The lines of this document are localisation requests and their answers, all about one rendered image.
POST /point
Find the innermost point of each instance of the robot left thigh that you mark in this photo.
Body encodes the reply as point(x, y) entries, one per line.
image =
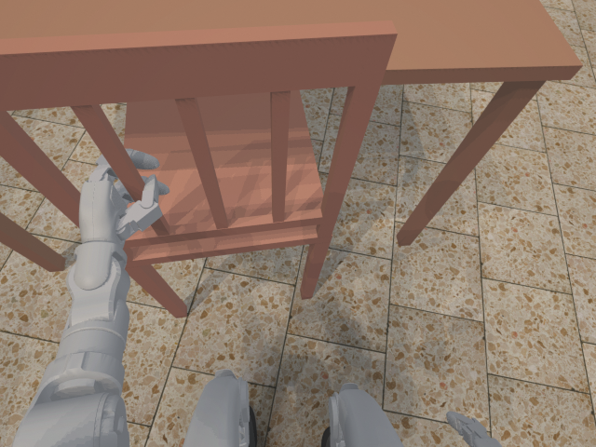
point(222, 407)

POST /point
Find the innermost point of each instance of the robot left forearm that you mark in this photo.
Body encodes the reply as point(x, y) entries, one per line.
point(89, 359)

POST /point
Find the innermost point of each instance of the right robot shin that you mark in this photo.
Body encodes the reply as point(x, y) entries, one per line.
point(344, 386)

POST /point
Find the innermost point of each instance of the robot left upper arm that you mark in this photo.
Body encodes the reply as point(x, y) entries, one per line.
point(97, 420)

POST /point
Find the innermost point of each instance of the robot left hand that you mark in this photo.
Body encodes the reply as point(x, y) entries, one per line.
point(102, 203)

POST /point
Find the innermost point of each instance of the chair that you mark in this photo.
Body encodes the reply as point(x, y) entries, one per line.
point(221, 111)

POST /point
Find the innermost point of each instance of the table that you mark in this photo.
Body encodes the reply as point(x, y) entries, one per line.
point(438, 41)

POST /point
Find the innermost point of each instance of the robot right hand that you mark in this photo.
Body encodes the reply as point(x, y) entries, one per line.
point(473, 432)

